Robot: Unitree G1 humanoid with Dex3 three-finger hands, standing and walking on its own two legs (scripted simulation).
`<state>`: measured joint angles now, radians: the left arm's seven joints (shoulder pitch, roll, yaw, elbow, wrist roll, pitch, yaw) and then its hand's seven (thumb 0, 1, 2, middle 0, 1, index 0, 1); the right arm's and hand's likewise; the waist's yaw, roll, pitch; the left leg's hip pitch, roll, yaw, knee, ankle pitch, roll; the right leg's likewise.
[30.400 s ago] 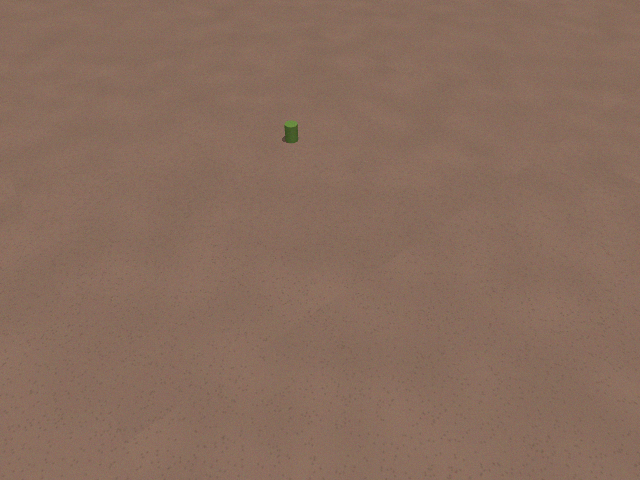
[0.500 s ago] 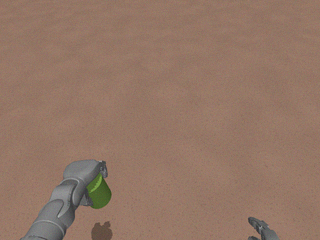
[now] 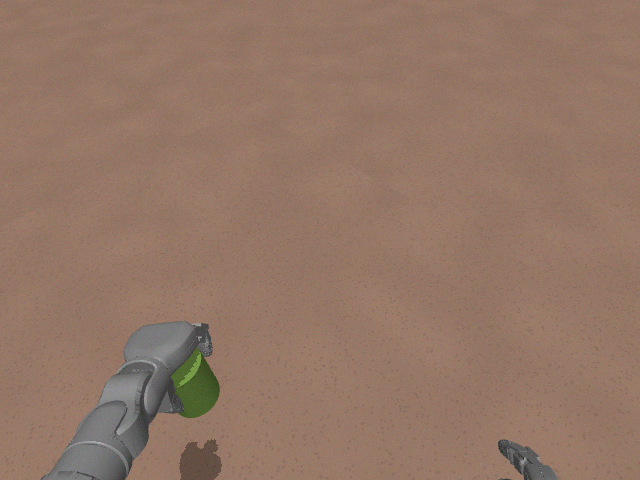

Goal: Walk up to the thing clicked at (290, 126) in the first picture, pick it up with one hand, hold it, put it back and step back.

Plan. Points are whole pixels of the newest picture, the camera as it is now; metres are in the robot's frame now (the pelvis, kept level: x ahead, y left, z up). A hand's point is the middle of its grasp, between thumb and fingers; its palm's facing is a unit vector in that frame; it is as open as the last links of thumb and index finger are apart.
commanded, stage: crouch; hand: left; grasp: from above
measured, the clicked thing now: (186, 380) +0.30 +0.22 -0.10
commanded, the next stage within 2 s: lower in 1.76 s
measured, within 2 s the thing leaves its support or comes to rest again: neither
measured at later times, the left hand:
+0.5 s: hand (200, 395) +0.33 +0.25 -0.25, palm faces -0.42 +0.03 -0.91, open 10.0 cm
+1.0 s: hand (221, 414) +0.37 +0.26 -0.46, palm faces -0.45 -0.02 -0.89, open 10.0 cm
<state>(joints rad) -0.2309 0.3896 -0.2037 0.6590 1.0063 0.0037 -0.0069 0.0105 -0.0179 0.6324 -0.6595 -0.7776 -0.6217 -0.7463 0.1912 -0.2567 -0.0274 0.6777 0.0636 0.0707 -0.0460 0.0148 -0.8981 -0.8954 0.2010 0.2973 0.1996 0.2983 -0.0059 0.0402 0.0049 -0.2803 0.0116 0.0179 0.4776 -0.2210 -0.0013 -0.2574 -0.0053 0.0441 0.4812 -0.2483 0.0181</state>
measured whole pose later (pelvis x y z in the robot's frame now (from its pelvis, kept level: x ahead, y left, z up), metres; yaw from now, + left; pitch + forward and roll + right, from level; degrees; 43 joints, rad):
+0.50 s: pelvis -0.04 +0.01 -0.13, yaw +0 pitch +24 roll -3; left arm -0.58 0.42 -0.08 1.17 1.19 -0.08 0.37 0.01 -0.02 0.66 -0.61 -0.83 -0.59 -0.78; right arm 0.26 -0.28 -0.08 0.74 -0.03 0.02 -0.01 0.01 -0.89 -0.89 0.20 0.30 0.20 0.30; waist -0.11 0.02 -0.17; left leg -1.24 0.02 -0.03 1.32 -0.50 0.01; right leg -1.19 0.02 0.01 1.28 -0.53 0.03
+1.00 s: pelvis -0.07 +0.01 -0.30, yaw -2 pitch +38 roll -6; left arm -0.80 0.59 0.06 1.31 1.24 -0.16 0.39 0.01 -0.04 0.68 -0.63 -0.81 -0.62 -0.77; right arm 0.19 -0.25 0.00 0.76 -0.10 -0.07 0.06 0.01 -0.90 -0.89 0.20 0.30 0.20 0.30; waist -0.18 0.03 -0.18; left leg -1.98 0.01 -0.09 1.94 -0.63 0.00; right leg -1.89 0.02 -0.03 1.90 -0.68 0.03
